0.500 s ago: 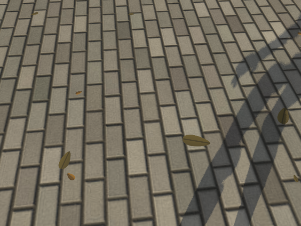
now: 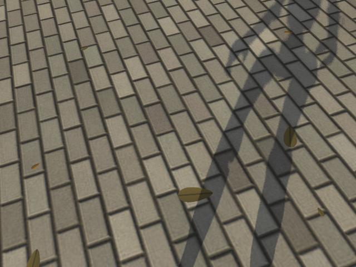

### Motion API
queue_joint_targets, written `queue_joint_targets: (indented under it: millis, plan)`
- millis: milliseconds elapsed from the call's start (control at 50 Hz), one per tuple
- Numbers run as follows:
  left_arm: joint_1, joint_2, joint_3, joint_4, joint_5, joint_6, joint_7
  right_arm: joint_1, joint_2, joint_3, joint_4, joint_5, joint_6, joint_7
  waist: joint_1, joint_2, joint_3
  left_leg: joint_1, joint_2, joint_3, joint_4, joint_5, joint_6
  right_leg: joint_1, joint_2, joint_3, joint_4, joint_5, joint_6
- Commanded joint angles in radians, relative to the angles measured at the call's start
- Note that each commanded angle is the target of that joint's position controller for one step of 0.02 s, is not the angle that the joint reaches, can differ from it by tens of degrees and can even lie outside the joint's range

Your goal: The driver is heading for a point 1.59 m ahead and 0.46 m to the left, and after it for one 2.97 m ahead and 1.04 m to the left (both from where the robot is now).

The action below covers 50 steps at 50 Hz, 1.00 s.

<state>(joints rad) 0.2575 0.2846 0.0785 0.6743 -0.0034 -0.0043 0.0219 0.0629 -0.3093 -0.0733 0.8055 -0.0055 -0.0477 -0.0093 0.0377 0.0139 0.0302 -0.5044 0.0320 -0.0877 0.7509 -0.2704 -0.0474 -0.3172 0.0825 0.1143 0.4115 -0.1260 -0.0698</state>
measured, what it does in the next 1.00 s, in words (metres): walks ahead: left foot, then right foot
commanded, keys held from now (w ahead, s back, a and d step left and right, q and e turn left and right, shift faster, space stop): e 0.18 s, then q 0.82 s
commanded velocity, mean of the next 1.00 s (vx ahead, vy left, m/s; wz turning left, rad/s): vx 0.05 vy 0.00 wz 0.11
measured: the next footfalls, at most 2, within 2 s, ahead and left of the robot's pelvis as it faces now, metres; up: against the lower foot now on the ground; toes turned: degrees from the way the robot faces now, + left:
left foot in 0.14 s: +0.15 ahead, +0.15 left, +0.00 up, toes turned -10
right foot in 0.44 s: +0.10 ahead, -0.11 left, +0.00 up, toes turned -3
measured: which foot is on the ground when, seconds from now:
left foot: up 0.00-0.12, down 0.14-0.48, up 0.50-0.72, down 0.74-1.00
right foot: down 0.00-0.14, up 0.16-0.42, down 0.44-0.74, up 0.76-1.00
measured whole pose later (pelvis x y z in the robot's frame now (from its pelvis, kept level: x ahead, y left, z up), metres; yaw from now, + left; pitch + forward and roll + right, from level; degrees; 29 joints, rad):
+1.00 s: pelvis +0.09 +0.07 +0.00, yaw +11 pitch +2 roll -3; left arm 0.11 0.32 0.09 0.71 0.00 0.02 0.06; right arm 0.19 -0.31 -0.05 0.69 0.01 0.02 -0.02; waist -0.02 -0.02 0.06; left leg -0.28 -0.07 -0.09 0.45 -0.19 0.08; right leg -0.52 0.01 0.08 1.02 -0.36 0.09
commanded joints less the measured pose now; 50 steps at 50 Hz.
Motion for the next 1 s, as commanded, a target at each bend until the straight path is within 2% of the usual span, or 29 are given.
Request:
queue_joint_targets:
  millis: [20, 80, 120, 140, 160, 180, 200, 220, 260, 300, 340, 380, 420, 440, 460, 480, 520, 560, 580, 640, 680, 720, 740, 760, 780, 800, 840, 880, 1000]
  plan:
    - [-0.035, 0.19, 0.056, -0.078, -0.002, 0.003, 0.008, -0.025, -0.074, -0.012, -0.064, 0.008, -0.011, 0.0, -0.013, -0.146, -0.1, 0.068, -0.048, 0.02, -0.083, 0.027, -0.019, 0.037, -0.202, 0.261, -0.126, -0.111, -0.16]
    - [-0.054, 0.176, 0.052, -0.091, -0.008, 0.022, 0.009, -0.001, -0.093, -0.017, -0.069, 0.01, -0.014, 0.006, -0.033, -0.163, -0.11, 0.136, -0.06, 0.007, -0.172, 0.022, -0.006, 0.041, -0.195, 0.328, -0.06, -0.07, -0.136]
    - [-0.092, 0.148, 0.042, -0.105, -0.014, 0.03, 0.014, 0.071, -0.106, -0.025, -0.053, 0.002, -0.02, 0.009, -0.084, -0.146, -0.123, 0.276, -0.034, 0.015, -0.351, 0.159, 0.021, 0.011, -0.147, 0.323, 0.041, -0.023, -0.081]
    - [-0.067, 0.093, 0.025, -0.111, -0.008, 0.032, 0.016, 0.116, -0.158, -0.037, -0.05, -0.013, -0.019, 0.003, -0.08, -0.049, -0.162, 0.396, 0.122, -0.104, -0.407, 0.186, 0.072, -0.064, -0.09, 0.259, 0.19, -0.177, -0.026]
    - [-0.006, 0.048, 0.014, -0.128, -0.009, 0.03, 0.018, 0.091, -0.239, -0.049, -0.059, -0.036, -0.003, -0.006, -0.014, 0.222, -0.132, 0.472, 0.32, -0.348, -0.45, 0.312, 0.202, -0.274, 0.067, 0.055, 0.401, -0.471, 0.034]
    - [0.019, 0.138, 0.034, -0.133, 0.0, 0.021, 0.016, 0.094, -0.204, -0.045, -0.063, -0.04, 0.001, -0.005, -0.021, 0.275, -0.125, 0.438, 0.408, -0.478, -0.469, 0.309, 0.307, -0.347, 0.01, 0.028, 0.599, -0.522, 0.071]
    - [0.021, 0.189, 0.05, -0.11, -0.001, 0.021, 0.015, 0.064, -0.14, -0.026, -0.082, -0.028, 0.001, -0.007, -0.024, 0.193, -0.11, 0.415, 0.354, -0.399, -0.45, 0.303, 0.307, -0.338, -0.021, 0.048, 0.692, -0.459, 0.09]
    - [0.022, 0.182, 0.053, -0.084, -0.001, 0.029, 0.018, 0.035, -0.103, -0.016, -0.085, -0.018, 0.004, -0.005, -0.019, 0.134, -0.093, 0.394, 0.279, -0.292, -0.431, 0.296, 0.266, -0.322, -0.027, 0.049, 0.725, -0.408, 0.109]
    - [0.015, 0.119, 0.036, -0.071, 0.006, 0.04, 0.02, 0.012, -0.077, 0.0, -0.078, -0.006, 0.009, -0.002, -0.015, 0.116, -0.083, 0.356, 0.217, -0.204, -0.426, 0.347, 0.245, -0.275, -0.032, 0.054, 0.703, -0.342, 0.133]
    - [0.005, 0.045, 0.007, -0.067, 0.015, 0.039, 0.012, -0.007, -0.049, 0.015, -0.06, -0.009, 0.011, 0.008, 0.003, 0.125, -0.099, 0.297, 0.148, -0.099, -0.427, 0.421, 0.23, -0.12, -0.071, -0.018, 0.491, -0.289, 0.149]
    - [-0.066, 0.024, -0.007, -0.079, 0.019, 0.03, 0.007, 0.018, -0.087, 0.004, -0.047, 0.001, 0.02, 0.016, -0.038, 0.174, -0.1, 0.294, 0.12, -0.087, -0.406, 0.464, 0.23, -0.011, -0.066, -0.076, 0.293, -0.271, 0.157]
    - [-0.069, 0.069, 0.008, -0.071, 0.003, 0.028, 0.009, 0.054, -0.143, -0.009, -0.036, 0.014, 0.026, 0.02, -0.042, 0.17, -0.101, 0.325, 0.136, -0.138, -0.375, 0.457, 0.243, 0.048, -0.044, -0.091, 0.132, -0.176, 0.15]
    - [-0.055, 0.103, 0.018, -0.061, 0.002, 0.026, 0.016, 0.068, -0.157, -0.012, -0.035, 0.034, 0.026, 0.018, -0.029, 0.155, -0.091, 0.292, 0.132, -0.183, -0.358, 0.421, 0.212, 0.157, -0.049, -0.08, -0.045, -0.017, 0.108]
    - [-0.047, 0.14, 0.025, -0.069, 0.008, 0.025, 0.024, 0.078, -0.146, -0.007, -0.037, 0.033, 0.021, 0.017, -0.029, 0.121, -0.112, 0.236, 0.121, -0.194, -0.344, 0.35, 0.171, 0.245, -0.111, -0.033, -0.034, 0.067, 0.077]
    - [-0.021, 0.192, 0.036, -0.078, 0.022, 0.029, 0.034, 0.082, -0.109, 0.004, -0.052, 0.015, 0.011, 0.022, -0.037, 0.015, -0.161, 0.158, 0.071, -0.152, -0.273, 0.219, 0.125, 0.344, -0.225, 0.033, 0.034, 0.273, 0.026]
    - [-0.033, 0.209, 0.047, -0.055, 0.022, 0.038, 0.03, 0.094, -0.07, 0.01, -0.055, 0.026, 0.007, 0.024, -0.06, -0.173, -0.158, 0.1, -0.027, -0.014, -0.205, 0.03, 0.076, 0.314, -0.273, 0.07, 0.029, 0.245, -0.047]
    - [-0.057, 0.149, 0.037, -0.066, 0.022, 0.039, 0.026, 0.068, -0.104, -0.001, -0.057, 0.028, 0.016, 0.022, -0.027, -0.216, -0.104, 0.032, -0.046, 0.053, -0.072, -0.075, 0.039, 0.28, -0.342, 0.135, -0.023, 0.219, -0.1]
    - [-0.08, 0.149, 0.036, -0.073, 0.014, 0.027, 0.032, 0.076, -0.104, -0.011, -0.063, 0.023, 0.038, 0.021, -0.023, -0.232, -0.076, -0.011, -0.028, 0.071, 0.088, -0.238, 0.026, 0.256, -0.41, 0.161, -0.02, 0.356, -0.138]
    - [-0.082, 0.152, 0.036, -0.071, 0.013, 0.021, 0.036, 0.075, -0.097, -0.014, -0.07, 0.024, 0.048, 0.023, -0.022, -0.214, -0.069, -0.032, -0.008, 0.066, 0.151, -0.297, 0.022, 0.252, -0.434, 0.156, -0.019, 0.423, -0.153]
    - [-0.143, 0.172, 0.045, -0.066, 0.002, 0.02, 0.037, 0.09, -0.074, -0.01, -0.081, 0.03, 0.067, 0.033, -0.037, -0.184, -0.067, 0.048, 0.003, 0.108, 0.095, -0.21, 0.014, 0.195, -0.393, 0.044, -0.005, 0.439, -0.12]
    - [-0.164, 0.176, 0.048, -0.058, -0.007, 0.028, 0.036, 0.11, -0.077, -0.014, -0.088, 0.03, 0.075, 0.045, -0.049, -0.189, -0.079, 0.133, -0.015, 0.147, -0.018, -0.102, 0.023, 0.17, -0.369, -0.015, 0.031, 0.384, -0.09]
    - [-0.154, 0.157, 0.043, -0.042, -0.02, 0.029, 0.033, 0.168, -0.089, -0.027, -0.077, 0.023, 0.079, 0.049, -0.077, -0.142, -0.094, 0.282, -0.06, 0.171, -0.208, 0.077, 0.059, 0.103, -0.326, -0.087, 0.142, 0.227, -0.027]
    - [-0.088, 0.122, 0.036, -0.021, -0.006, 0.024, 0.026, 0.181, -0.145, -0.045, -0.089, 0.017, 0.077, 0.038, -0.063, 0.023, -0.094, 0.393, 0.004, 0.021, -0.31, 0.325, 0.107, -0.013, -0.253, -0.176, 0.324, -0.002, 0.054]
    - [-0.108, 0.055, 0.01, -0.07, 0.048, 0.023, 0.024, 0.182, -0.285, -0.07, -0.127, 0.007, 0.069, 0.024, -0.042, 0.322, -0.085, 0.496, 0.296, -0.41, -0.361, 0.735, 0.28, -0.294, -0.1, -0.203, 0.63, -0.561, 0.161]
    - [-0.175, 0.092, 0.018, -0.086, 0.022, 0.016, 0.032, 0.231, -0.258, -0.055, -0.137, -0.033, 0.049, 0.036, -0.115, 0.216, -0.188, 0.481, 0.365, -0.519, -0.406, 0.662, 0.419, -0.317, -0.066, -0.036, 0.784, -0.621, 0.148]
    - [-0.19, 0.127, 0.028, -0.08, -0.001, 0.017, 0.036, 0.189, -0.237, -0.049, -0.141, -0.03, 0.031, 0.04, -0.095, 0.131, -0.133, 0.461, 0.324, -0.438, -0.405, 0.57, 0.398, -0.351, -0.088, -0.016, 0.838, -0.548, 0.134]
    - [-0.177, 0.148, 0.04, -0.045, 0.007, 0.021, 0.049, 0.109, -0.188, -0.036, -0.15, 0.01, 0.03, 0.021, -0.065, 0.057, -0.086, 0.43, 0.233, -0.325, -0.395, 0.414, 0.298, -0.363, -0.126, -0.007, 0.785, -0.385, 0.124]
    - [-0.154, 0.139, 0.043, -0.036, 0.007, 0.02, 0.046, 0.09, -0.175, -0.027, -0.161, 0.015, 0.043, 0.003, -0.043, 0.083, -0.094, 0.378, 0.176, -0.271, -0.41, 0.408, 0.271, -0.287, -0.108, -0.014, 0.758, -0.289, 0.137]
    - [-0.167, 0.102, 0.031, -0.034, 0.004, 0.007, 0.036, 0.115, -0.177, -0.032, -0.182, 0.018, 0.061, -0.021, -0.059, 0.096, -0.103, 0.421, 0.14, -0.292, -0.419, 0.283, 0.271, -0.274, -0.078, -0.005, 0.534, -0.207, 0.172]
Velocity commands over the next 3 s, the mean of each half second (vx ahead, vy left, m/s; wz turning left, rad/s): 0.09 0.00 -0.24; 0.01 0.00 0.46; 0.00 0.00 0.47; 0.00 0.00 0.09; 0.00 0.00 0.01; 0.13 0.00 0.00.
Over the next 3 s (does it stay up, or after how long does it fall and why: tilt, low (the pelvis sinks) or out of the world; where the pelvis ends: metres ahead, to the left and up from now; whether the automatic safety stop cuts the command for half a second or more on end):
stays up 0.16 0.06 -0.01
